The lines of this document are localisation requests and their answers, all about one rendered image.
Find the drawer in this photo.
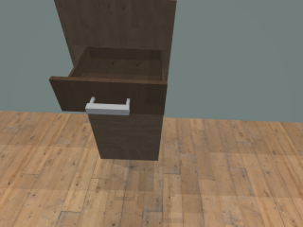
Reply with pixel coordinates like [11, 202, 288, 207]
[49, 46, 168, 115]

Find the cabinet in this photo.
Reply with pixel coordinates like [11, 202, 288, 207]
[54, 0, 177, 161]

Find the handle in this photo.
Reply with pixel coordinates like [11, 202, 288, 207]
[85, 96, 130, 115]

